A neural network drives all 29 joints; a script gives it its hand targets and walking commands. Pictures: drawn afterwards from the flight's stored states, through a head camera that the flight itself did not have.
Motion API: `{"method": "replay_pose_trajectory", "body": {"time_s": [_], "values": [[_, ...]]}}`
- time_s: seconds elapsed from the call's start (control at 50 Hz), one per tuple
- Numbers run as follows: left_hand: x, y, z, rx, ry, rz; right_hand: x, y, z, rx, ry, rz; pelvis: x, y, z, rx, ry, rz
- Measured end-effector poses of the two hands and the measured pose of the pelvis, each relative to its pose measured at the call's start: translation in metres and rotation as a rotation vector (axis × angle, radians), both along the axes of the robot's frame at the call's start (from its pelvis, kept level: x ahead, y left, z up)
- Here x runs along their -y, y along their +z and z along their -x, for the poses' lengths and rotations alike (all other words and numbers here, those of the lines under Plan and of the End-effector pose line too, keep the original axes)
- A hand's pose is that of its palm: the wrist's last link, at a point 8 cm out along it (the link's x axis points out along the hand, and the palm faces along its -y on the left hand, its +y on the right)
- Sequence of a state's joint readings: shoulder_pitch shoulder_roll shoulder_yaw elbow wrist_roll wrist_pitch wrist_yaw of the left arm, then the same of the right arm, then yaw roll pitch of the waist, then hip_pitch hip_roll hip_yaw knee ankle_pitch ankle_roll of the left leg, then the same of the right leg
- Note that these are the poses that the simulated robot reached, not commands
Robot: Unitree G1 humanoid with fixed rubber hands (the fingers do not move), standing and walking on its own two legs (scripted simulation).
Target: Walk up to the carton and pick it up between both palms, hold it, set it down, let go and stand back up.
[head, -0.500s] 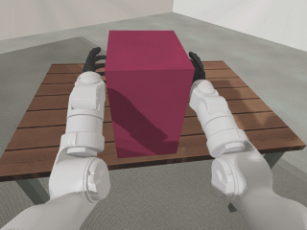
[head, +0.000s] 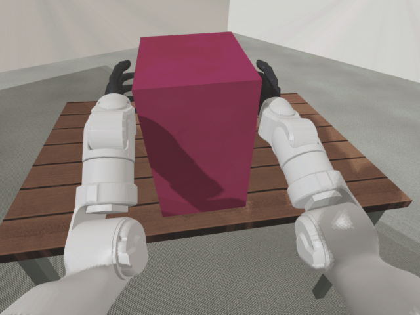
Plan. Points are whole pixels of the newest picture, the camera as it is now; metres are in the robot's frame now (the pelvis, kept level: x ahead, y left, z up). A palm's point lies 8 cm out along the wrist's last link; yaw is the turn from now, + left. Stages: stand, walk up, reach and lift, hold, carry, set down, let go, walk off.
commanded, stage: reach and lift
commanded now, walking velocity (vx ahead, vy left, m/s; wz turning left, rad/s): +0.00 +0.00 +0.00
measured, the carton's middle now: (196, 126) +0.40 -0.01 +0.22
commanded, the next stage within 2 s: hold in 1.08 s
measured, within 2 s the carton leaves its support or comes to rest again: neither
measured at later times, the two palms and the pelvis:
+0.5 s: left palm (117, 90) +0.39 +0.12 +0.30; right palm (271, 89) +0.38 -0.14 +0.30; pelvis +0.01 -0.01 +0.00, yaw +0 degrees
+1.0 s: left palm (110, 78) +0.38 +0.13 +0.32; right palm (272, 74) +0.38 -0.13 +0.33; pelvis +0.01 -0.01 +0.00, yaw +1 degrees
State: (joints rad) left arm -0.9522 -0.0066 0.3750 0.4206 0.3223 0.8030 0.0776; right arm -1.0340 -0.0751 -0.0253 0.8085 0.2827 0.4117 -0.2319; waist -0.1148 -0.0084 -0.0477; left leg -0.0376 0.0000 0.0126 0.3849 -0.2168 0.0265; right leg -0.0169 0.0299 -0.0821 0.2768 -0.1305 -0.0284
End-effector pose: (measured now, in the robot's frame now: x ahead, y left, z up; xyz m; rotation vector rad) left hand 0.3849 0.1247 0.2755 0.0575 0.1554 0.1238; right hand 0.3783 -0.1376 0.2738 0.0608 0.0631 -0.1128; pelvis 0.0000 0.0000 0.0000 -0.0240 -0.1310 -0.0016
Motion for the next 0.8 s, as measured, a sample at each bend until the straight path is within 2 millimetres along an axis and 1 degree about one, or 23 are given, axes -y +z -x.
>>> {"method": "replay_pose_trajectory", "body": {"time_s": [0.18, 0.3, 0.5, 0.64, 0.72, 0.8], "values": [[-0.004, 0.016, -0.001, -0.008, 0.005, 0.002, -0.004, 0.016, -0.003, -0.01, 0.006, -0.001, 0.001, 0.0, 0.0, -0.009, -0.001, -0.001], [-0.002, 0.022, -0.003, 0.0, -0.012, 0.003, -0.003, 0.025, -0.003, -0.008, 0.0, 0.006, 0.003, 0.0, -0.003, -0.012, 0.004, -0.001], [0.003, 0.022, -0.006, -0.02, -0.022, 0.003, 0.003, 0.024, -0.004, -0.034, -0.006, 0.015, 0.006, 0.001, -0.007, -0.014, 0.001, -0.001], [-0.001, 0.03, 0.001, 0.008, -0.011, 0.017, -0.001, 0.033, 0.0, -0.013, 0.003, 0.009, 0.007, 0.0, -0.007, -0.014, 0.003, 0.002], [-0.004, 0.032, 0.0, -0.015, -0.009, 0.024, -0.004, 0.035, -0.001, -0.038, 0.003, 0.006, 0.008, 0.0, -0.006, -0.021, 0.005, 0.001], [-0.006, 0.038, -0.001, -0.011, -0.009, 0.014, -0.006, 0.042, -0.003, -0.034, 0.006, 0.012, 0.008, 0.0, -0.007, -0.034, 0.006, 0.001]]}}
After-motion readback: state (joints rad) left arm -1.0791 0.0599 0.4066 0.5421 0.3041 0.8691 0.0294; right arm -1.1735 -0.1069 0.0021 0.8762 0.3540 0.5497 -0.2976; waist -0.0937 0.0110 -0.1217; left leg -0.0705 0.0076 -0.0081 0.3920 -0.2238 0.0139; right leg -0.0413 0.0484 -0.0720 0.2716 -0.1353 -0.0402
